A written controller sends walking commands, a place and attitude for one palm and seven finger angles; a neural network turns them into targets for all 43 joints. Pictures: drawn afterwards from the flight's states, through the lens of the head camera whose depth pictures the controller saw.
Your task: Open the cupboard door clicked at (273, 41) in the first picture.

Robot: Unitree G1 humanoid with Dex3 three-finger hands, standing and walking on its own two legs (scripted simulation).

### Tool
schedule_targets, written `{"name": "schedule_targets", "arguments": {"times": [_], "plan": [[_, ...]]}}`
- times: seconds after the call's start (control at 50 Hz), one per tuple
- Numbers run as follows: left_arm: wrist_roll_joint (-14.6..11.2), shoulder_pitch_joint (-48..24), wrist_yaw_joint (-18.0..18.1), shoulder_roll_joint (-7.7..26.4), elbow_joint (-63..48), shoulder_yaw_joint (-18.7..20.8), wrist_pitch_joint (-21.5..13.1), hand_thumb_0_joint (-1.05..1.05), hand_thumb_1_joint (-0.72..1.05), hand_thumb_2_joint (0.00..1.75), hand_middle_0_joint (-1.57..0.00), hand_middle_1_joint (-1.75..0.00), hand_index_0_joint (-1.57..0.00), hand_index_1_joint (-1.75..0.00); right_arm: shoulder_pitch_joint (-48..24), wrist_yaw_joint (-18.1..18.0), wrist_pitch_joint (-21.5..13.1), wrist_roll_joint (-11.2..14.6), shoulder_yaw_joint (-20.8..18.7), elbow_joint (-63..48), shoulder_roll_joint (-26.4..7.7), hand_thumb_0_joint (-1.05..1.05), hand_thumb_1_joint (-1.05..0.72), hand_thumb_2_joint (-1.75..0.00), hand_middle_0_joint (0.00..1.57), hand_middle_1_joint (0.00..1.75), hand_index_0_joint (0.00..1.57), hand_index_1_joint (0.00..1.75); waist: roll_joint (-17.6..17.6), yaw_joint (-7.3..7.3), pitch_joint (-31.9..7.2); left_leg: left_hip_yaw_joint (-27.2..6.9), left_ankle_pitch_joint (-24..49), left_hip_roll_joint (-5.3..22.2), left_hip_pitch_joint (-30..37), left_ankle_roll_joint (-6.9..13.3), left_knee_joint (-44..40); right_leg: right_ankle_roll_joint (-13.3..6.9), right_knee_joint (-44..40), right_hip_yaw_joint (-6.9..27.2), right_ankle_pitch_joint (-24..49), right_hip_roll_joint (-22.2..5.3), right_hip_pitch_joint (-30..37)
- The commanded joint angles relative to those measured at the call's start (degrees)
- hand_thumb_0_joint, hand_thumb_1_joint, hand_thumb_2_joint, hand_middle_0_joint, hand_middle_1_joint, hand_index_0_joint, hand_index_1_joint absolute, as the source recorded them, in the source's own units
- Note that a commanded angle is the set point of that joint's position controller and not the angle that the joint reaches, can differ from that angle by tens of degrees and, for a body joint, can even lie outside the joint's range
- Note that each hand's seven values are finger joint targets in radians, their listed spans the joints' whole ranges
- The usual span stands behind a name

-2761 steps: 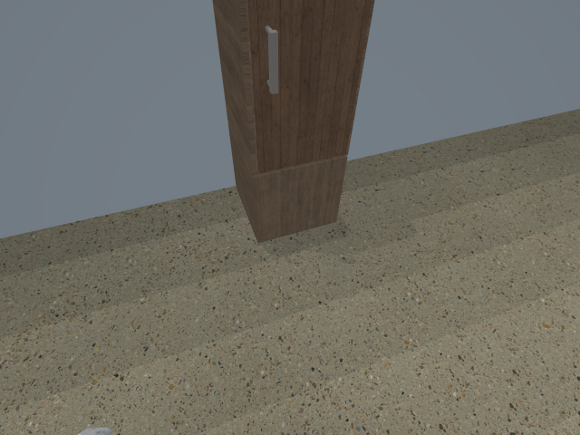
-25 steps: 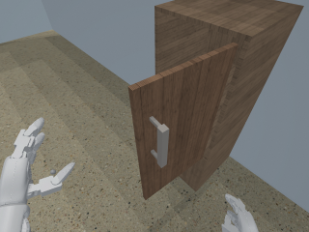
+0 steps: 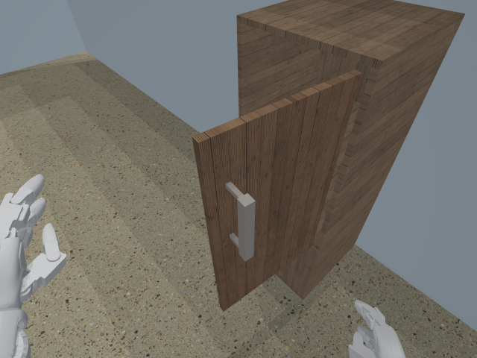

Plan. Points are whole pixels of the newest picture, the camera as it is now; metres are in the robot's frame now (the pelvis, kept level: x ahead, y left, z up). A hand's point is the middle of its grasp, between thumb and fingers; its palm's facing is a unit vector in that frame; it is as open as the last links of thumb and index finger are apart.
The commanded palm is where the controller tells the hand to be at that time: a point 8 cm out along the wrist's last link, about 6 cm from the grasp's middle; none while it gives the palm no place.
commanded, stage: draw the hand back to the body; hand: left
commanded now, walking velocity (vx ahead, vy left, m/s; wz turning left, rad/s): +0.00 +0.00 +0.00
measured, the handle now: (239, 222) +0.33 +0.05 +0.06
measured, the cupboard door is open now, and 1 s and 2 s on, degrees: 84 84 84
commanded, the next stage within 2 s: step back with the hand held close in 0.06 s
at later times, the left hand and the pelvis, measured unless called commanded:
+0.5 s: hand (56, 272) +0.17 +0.26 +0.14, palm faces +0.33 -0.80 -0.50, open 7.4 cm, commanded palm +0.11 +0.30 +0.17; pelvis -0.04 +0.01 +0.00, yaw -1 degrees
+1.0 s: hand out of the picture +0.08 +0.28 +0.15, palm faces +0.46 -0.77 -0.43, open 7.4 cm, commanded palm +0.01 +0.33 +0.17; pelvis -0.12 +0.02 -0.03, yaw +1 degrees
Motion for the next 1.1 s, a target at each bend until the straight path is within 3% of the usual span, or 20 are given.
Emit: {"name": "schedule_targets", "arguments": {"times": [0.0, 0.14, 0.16, 0.18, 0.2, 0.24, 0.26, 0.38, 0.46, 0.58, 0.66, 0.72, 0.8, 0.84, 0.9, 0.94, 0.96, 1.0, 1.04, 1.08], "plan": [[-0.39, -5.29, 1.13, 10.48, -11.54, 7.24, -4.31, 0.0, 0.9, 0.9, -0.2, -0.3, -0.2, -0.3, -7.67, -0.68, -3.0, -0.09, -2.36, -9.21, -5.67, 0.0, -0.9, -0.9, 0.2, 0.3, 0.2, 0.3, -0.79, -0.04, -2.94, -1.09, 14.96, 1.1, -1.41, -0.22, -3.25, -0.82, -2.95, 0.8, 11.37, -0.03, 0.43], [-0.38, -5.22, 1.02, 10.26, -10.99, 6.99, -4.65, 0.0, 0.9, 0.9, -0.2, -0.3, -0.2, -0.3, -7.76, -0.7, -3.28, -0.14, -2.63, -8.87, -5.65, 0.0, -0.9, -0.9, 0.2, 0.3, 0.2, 0.3, -0.62, -0.04, -3.34, -0.47, 14.14, 0.91, -0.84, 0.12, -2.91, -0.65, -3.72, 1.37, 11.33, -0.14, 0.33], [-0.42, -9.53, 1.25, 12.43, -13.06, 8.19, -4.85, 0.0, 0.9, 0.9, -0.2, -0.3, -0.2, -0.3, -8.29, -0.85, -3.41, -0.1, -2.52, -8.79, -5.93, 0.0, -0.9, -0.9, 0.2, 0.3, 0.2, 0.3, 0.32, -0.08, -3.53, -0.57, 13.04, 0.78, -0.69, 0.1, -2.85, -0.72, -4.23, 1.61, 10.49, -0.27, 0.26], [-0.29, -12.21, 1.41, 18.41, -14.46, 14.49, -6.95, 0.0, 0.9, 0.9, -0.2, -0.3, -0.2, -0.3, -6.99, -0.81, -2.34, 0.51, -2.49, -10.76, -6.99, 0.0, -0.9, -0.9, 0.2, 0.3, 0.2, 0.3, -2.79, -2.89, 1.6, -2.03, 8.81, 1.8, -5.38, 1.06, -0.73, -0.64, -7.3, 7.17, 12.88, -3.04, -6.81], [-0.09, -5.98, 0.69, 13.68, -9.3, 11.23, -6.91, 0.0, 0.9, 0.9, -0.2, -0.3, -0.2, -0.3, -6.8, -0.78, -1.4, 0.2, -2.67, -9.68, -6.23, 0.0, -0.9, -0.9, 0.2, 0.3, 0.2, 0.3, -5.45, -3.13, 0.49, -2.34, 7.94, 1.61, -4.78, 1.12, 0.77, -0.83, -7.5, 7.32, 12.95, -4.41, -7.28], [0.39, -1.92, 0.33, 11.8, -10.69, 9.07, -7.25, 0.0, 0.9, 0.9, -0.2, -0.3, -0.2, -0.3, -6.65, -0.49, -0.32, 0.06, -3.0, -10.73, -6.65, 0.0, -0.9, -0.9, 0.2, 0.3, 0.2, 0.3, -3.97, -3.29, -2.78, -1.49, 10.02, 1.72, -4.33, 1.03, 2.16, -0.91, -6.18, 7.35, 15.94, -5.33, -7.14], [0.48, -1.66, 0.48, 12.25, -12.28, 9.32, -7.68, 0.0, 0.9, 0.9, -0.2, -0.3, -0.2, -0.3, -6.8, -0.69, -0.1, -0.03, -3.11, -10.89, -6.94, 0.0, -0.9, -0.9, 0.2, 0.3, 0.2, 0.3, -0.63, -3.19, -4.18, -1.65, 12.09, 1.93, -4.6, 0.81, 1.73, -1.04, -4.76, 6.48, 18.37, -5.55, -5.87], [0.39, 2.99, 1.75, 14.61, -15.71, 11.98, -7.77, 0.0, 0.9, 0.9, -0.2, -0.3, -0.2, -0.3, -6.0, -1.27, 1.52, 0.5, -4.03, -13.01, -6.83, 0.0, -0.9, -0.9, 0.2, 0.3, 0.2, 0.3, -2.26, -3.18, -10.95, -2.41, 21.78, 3.94, -5.67, 0.37, 1.73, -0.22, 1.46, 4.77, 25.76, -4.65, -2.49], [0.33, 5.49, 2.38, 15.96, -16.92, 14.05, -8.1, 0.0, 0.9, 0.9, -0.2, -0.3, -0.2, -0.3, -6.66, -1.56, 2.06, 0.63, -4.52, -13.67, -6.73, 0.0, -0.9, -0.9, 0.2, 0.3, 0.2, 0.3, -0.74, -2.94, -11.47, -3.02, 21.43, 4.42, -8.61, 0.57, 1.87, -0.25, 3.73, 5.1, 25.7, -4.49, -2.6], [1.01, 5.82, 2.82, 14.95, -19.32, 13.65, -9.18, 0.0, 0.9, 0.9, -0.2, -0.3, -0.2, -0.3, -5.7, -1.37, 1.29, 0.57, -4.4, -14.75, -7.37, 0.0, -0.9, -0.9, 0.2, 0.3, 0.2, 0.3, 2.79, -3.08, -7.81, -6.11, 4.79, 6.61, -20.4, 2.25, -2.65, 0.26, 7.34, 4.88, 11.23, -2.39, -1.75], [2.31, 3.61, 3.18, 14.46, -18.97, 14.34, -10.26, 0.0, 0.9, 0.9, -0.2, -0.3, -0.2, -0.3, -5.21, -1.43, -0.06, 0.33, -4.52, -15.09, -8.25, 0.0, -0.9, -0.9, 0.2, 0.3, 0.2, 0.3, 5.69, -3.17, -4.16, -9.48, -16.87, 9.18, -35.19, 4.62, -8.26, 0.85, 14.44, 4.33, 5.03, -0.45, 3.89], [3.36, 1.48, 3.32, 13.48, -18.43, 14.14, -11.12, 0.0, 0.9, 0.9, -0.2, -0.3, -0.2, -0.3, -3.93, -1.32, -1.21, 0.29, -4.64, -14.96, -8.2, 0.0, -0.9, -0.9, 0.2, 0.3, 0.2, 0.3, 3.96, -3.53, -3.33, -10.27, -23.18, 9.63, -40.87, 5.57, -7.2, 1.04, 17.29, 5.24, 4.16, -0.06, 5.7], [3.33, -1.08, 3.42, 13.52, -19.5, 13.58, -11.86, 0.0, 0.9, 0.9, -0.2, -0.3, -0.2, -0.3, -2.54, -1.08, -2.3, 0.08, -4.7, -14.07, -7.89, 0.0, -0.9, -0.9, 0.2, 0.3, 0.2, 0.3, -2.28, -4.44, -2.52, -7.4, -22.81, 5.05, -33.99, 3.6, 1.88, -0.98, 7.98, 11.19, -5.77, -3.64, -6.18], [2.87, -2.3, 3.78, 14.15, -20.5, 13.27, -12.22, 0.0, 0.9, 0.9, -0.2, -0.3, -0.2, -0.3, -2.36, -0.9, -2.7, -0.18, -4.39, -13.02, -7.3, 0.0, -0.9, -0.9, 0.2, 0.3, 0.2, 0.3, -4.69, -4.69, -2.45, -5.79, -18.54, 2.48, -26.15, 2.03, 7.92, -2.59, 1.25, 14.41, -12.32, -6.55, -15.78], [2.13, -1.47, 4.47, 14.39, -20.02, 13.11, -12.49, 0.0, 0.9, 0.9, -0.2, -0.3, -0.2, -0.3, -2.02, -0.95, -2.56, -0.22, -3.97, -11.43, -6.78, 0.0, -0.9, -0.9, 0.2, 0.3, 0.2, 0.3, -5.74, -5.05, -4.29, -5.41, -13.35, 1.31, -17.58, 0.68, 11.32, -3.4, -0.9, 12.72, -13.68, -8.19, -22.84], [1.98, -0.69, 4.71, 15.04, -20.49, 14.13, -12.91, 0.0, 0.9, 0.9, -0.2, -0.3, -0.2, -0.3, -2.49, -1.19, -2.59, -0.11, -3.94, -11.57, -7.12, 0.0, -0.9, -0.9, 0.2, 0.3, 0.2, 0.3, -1.62, -4.96, -4.11, -7.89, -16.26, 3.19, -20.64, 1.37, 6.12, -1.94, 2.43, 9.79, -13.56, -5.7, -20.77], [2.02, 0.17, 4.86, 15.68, -21.19, 15.05, -13.12, 0.0, 0.9, 0.9, -0.2, -0.3, -0.2, -0.3, -3.42, -1.52, -2.72, -0.17, -4.02, -11.87, -7.71, 0.0, -0.9, -0.9, 0.2, 0.3, 0.2, 0.3, 3.62, -4.67, -4.06, -11.48, -19.38, 6.13, -25.49, 2.46, -0.84, -0.74, 7.66, 7.3, -11.51, -3.0, -15.93], [2.66, 0.35, 4.59, 15.02, -22.57, 16.37, -13.43, 0.0, 0.9, 0.9, -0.2, -0.3, -0.2, -0.3, -3.98, -1.53, -3.51, -0.45, -4.27, -12.54, -7.73, 0.0, -0.9, -0.9, 0.2, 0.3, 0.2, 0.3, 12.31, -3.51, -6.79, -22.01, -25.27, 15.74, -37.93, 6.4, -14.52, 1.59, 28.32, 2.19, -4.12, 3.87, -0.78], [2.65, 1.39, 4.15, 15.27, -20.54, 16.68, -13.41, 0.0, 0.9, 0.9, -0.2, -0.3, -0.2, -0.3, -3.37, -1.02, -4.45, -0.56, -5.3, -11.86, -7.03, 0.0, -0.9, -0.9, 0.2, 0.3, 0.2, 0.3, 7.05, -3.69, -7.75, -21.66, -20.55, 18.34, -33.78, 8.37, -14.05, 1.16, 36.65, 4.69, -10.71, 4.56, -3.91], [1.86, 3.07, 4.08, 13.1, -18.6, 14.49, -12.85, 0.0, 0.9, 0.9, -0.2, -0.3, -0.2, -0.3, -3.59, -0.46, -5.27, -0.84, -4.8, -10.86, -6.19, 0.0, -0.9, -0.9, 0.2, 0.3, 0.2, 0.3, 5.82, -3.72, -5.2, -19.22, -12.06, 16.62, -26.93, 8.33, -11.73, 0.64, 32.05, 4.4, -13.39, 3.51, -9.96]]}}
